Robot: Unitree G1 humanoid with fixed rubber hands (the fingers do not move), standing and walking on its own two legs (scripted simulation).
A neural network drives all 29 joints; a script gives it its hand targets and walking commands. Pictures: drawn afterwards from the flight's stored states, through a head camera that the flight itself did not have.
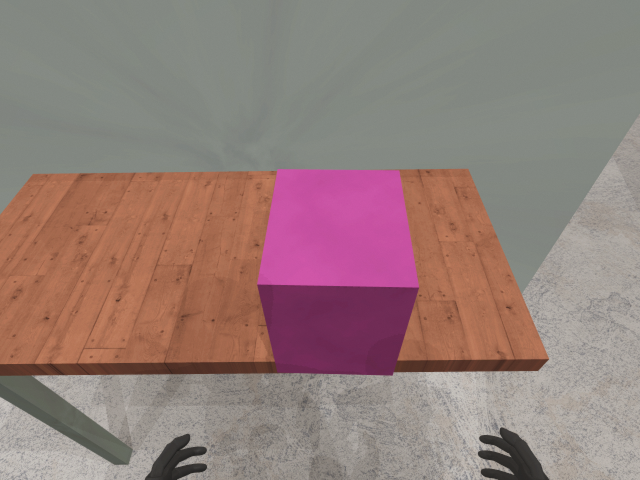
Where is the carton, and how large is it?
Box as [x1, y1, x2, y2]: [257, 169, 418, 375]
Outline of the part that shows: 278,169 257,282 277,372 392,375 418,289 399,171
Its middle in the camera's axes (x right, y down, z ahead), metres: +0.02 +0.05 +0.52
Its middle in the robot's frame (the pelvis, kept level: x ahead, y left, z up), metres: +0.38 +0.01 +0.05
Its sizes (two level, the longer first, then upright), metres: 0.188 0.161 0.210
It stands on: a table, 0.73 m high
